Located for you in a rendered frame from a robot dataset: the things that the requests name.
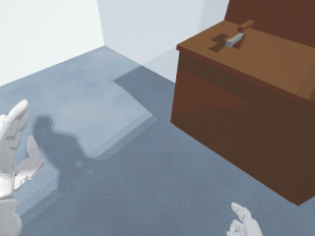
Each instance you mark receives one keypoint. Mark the counter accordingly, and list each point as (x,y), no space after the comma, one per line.
(254,103)

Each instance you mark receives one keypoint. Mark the tap lever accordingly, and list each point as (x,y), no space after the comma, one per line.
(233,40)

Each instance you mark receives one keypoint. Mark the robot left forearm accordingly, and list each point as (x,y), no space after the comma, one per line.
(10,222)

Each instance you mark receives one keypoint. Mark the robot right hand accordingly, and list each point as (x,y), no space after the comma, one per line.
(250,226)

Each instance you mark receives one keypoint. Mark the robot left hand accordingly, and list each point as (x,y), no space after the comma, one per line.
(11,127)

